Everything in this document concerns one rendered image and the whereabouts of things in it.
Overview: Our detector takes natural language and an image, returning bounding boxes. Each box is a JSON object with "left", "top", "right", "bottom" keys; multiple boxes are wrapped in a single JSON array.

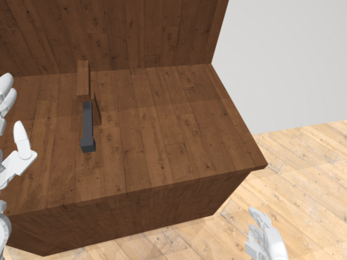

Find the tap lever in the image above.
[{"left": 80, "top": 101, "right": 96, "bottom": 153}]

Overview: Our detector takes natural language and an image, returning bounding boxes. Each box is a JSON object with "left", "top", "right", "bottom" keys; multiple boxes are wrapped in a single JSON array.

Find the left robot hand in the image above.
[{"left": 0, "top": 73, "right": 37, "bottom": 195}]

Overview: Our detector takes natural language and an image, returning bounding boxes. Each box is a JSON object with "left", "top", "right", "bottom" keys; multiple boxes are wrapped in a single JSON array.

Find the right robot hand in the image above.
[{"left": 245, "top": 206, "right": 289, "bottom": 260}]

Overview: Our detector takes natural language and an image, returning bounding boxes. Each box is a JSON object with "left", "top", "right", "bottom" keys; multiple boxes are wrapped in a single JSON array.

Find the counter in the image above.
[{"left": 0, "top": 0, "right": 268, "bottom": 257}]

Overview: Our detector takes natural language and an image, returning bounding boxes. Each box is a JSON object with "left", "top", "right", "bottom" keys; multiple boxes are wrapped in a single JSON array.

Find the robot left forearm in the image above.
[{"left": 0, "top": 200, "right": 11, "bottom": 260}]

